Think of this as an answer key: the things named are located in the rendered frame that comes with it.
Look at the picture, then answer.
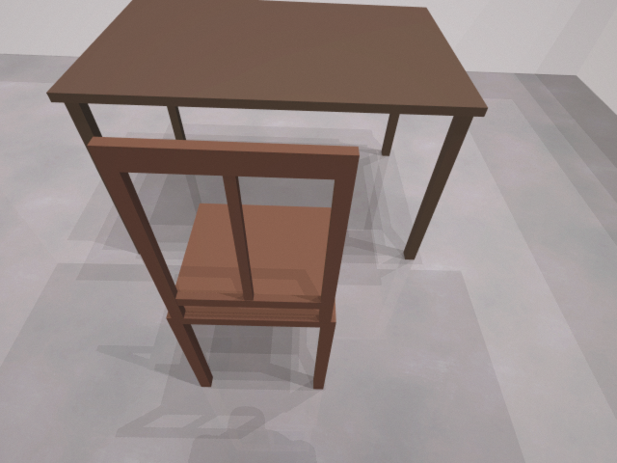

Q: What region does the chair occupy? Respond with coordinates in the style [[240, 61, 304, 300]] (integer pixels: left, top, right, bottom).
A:
[[87, 137, 360, 390]]

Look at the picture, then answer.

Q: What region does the table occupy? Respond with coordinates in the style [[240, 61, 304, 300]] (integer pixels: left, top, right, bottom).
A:
[[46, 0, 488, 259]]

